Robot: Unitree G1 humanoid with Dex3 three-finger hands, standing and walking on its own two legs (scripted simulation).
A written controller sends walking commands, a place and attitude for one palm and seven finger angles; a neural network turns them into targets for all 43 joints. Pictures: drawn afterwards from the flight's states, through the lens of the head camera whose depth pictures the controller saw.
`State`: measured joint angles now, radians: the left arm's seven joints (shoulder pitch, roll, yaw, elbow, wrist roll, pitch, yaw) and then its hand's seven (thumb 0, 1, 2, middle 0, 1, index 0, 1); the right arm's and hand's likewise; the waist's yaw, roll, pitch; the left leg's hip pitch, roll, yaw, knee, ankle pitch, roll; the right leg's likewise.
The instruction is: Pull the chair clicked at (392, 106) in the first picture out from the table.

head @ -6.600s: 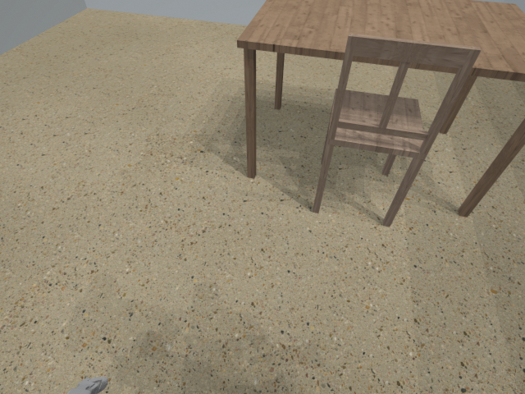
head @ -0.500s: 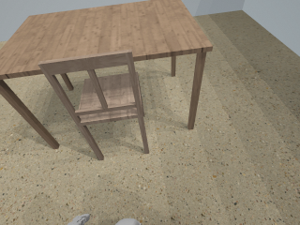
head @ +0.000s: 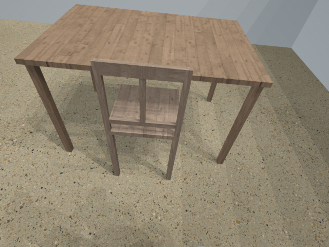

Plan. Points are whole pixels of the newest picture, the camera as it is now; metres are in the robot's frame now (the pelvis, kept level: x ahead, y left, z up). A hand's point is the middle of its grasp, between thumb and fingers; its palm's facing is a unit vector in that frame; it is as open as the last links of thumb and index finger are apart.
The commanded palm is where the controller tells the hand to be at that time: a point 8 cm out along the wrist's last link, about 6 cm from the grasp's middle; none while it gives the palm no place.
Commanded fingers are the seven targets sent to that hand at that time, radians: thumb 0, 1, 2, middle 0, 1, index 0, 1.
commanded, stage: take the last steps up to it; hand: left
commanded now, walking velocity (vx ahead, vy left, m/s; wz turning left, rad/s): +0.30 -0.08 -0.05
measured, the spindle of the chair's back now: (142, 101) +0.71 +0.14 -0.10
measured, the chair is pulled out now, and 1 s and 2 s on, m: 0.00 0.00 0.00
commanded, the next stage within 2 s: come to a stop and stand still in 0.60 s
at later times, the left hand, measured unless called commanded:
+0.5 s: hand (135, 209) +0.27 +0.10 -0.17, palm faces +0.00 -0.98 -0.19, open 7.3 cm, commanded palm none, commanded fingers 0.00 0.90 0.90 -0.20 -0.30 -0.20 -0.30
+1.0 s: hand (139, 218) +0.25 +0.09 -0.19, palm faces +0.07 -0.99 -0.14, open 7.3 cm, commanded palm none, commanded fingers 0.00 0.90 0.90 -0.20 -0.30 -0.20 -0.30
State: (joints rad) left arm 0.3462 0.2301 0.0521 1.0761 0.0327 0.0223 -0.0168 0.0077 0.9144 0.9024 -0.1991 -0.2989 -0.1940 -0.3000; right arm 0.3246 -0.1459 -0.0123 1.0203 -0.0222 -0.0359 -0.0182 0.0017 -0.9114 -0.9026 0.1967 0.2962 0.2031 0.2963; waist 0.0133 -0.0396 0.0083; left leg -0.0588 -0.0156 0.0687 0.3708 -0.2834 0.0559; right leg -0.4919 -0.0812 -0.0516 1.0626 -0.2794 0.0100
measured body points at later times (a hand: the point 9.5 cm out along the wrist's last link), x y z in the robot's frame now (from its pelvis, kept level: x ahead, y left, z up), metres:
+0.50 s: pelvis +0.17 -0.07 -0.02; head +0.19 -0.08 +0.43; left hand +0.27 +0.15 -0.16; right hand +0.08 -0.28 -0.18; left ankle +0.05 +0.06 -0.64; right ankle +0.23 -0.14 -0.75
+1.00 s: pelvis +0.27 -0.06 -0.01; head +0.29 -0.05 +0.44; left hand +0.24 +0.14 -0.17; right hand +0.37 -0.27 -0.16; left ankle +0.32 +0.05 -0.74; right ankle +0.23 -0.14 -0.74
